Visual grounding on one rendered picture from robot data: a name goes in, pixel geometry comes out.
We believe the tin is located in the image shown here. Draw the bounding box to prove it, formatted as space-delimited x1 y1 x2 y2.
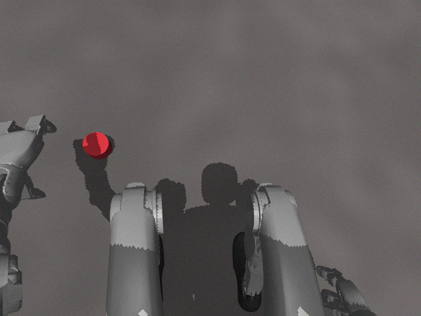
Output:
83 132 112 159

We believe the right robot hand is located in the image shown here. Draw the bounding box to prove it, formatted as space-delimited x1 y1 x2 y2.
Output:
316 266 370 316

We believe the right robot foot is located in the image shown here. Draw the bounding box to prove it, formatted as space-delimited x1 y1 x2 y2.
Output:
232 232 262 312

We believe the left robot hand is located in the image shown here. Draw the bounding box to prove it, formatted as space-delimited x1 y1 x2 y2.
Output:
0 115 57 200

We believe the left robot arm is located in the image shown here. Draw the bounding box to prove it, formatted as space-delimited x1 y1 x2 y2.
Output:
0 164 26 316

